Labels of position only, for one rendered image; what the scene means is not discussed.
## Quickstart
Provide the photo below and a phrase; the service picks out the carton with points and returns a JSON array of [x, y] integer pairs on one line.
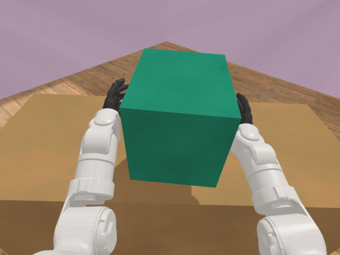
[[179, 117]]

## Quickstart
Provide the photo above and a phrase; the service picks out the robot left hand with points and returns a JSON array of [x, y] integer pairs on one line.
[[113, 98]]

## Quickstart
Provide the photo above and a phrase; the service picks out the left robot upper arm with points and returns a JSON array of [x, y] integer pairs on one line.
[[85, 231]]

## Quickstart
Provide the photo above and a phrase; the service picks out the robot left forearm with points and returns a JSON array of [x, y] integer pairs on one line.
[[93, 182]]

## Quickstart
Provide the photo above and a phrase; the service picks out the pedestal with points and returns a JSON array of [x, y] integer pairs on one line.
[[39, 149]]

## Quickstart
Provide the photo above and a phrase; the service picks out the robot right forearm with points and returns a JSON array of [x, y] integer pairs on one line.
[[271, 192]]

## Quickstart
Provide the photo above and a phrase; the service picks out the robot right hand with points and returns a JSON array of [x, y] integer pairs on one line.
[[244, 108]]

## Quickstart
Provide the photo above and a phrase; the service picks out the right robot upper arm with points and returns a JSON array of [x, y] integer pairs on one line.
[[291, 234]]

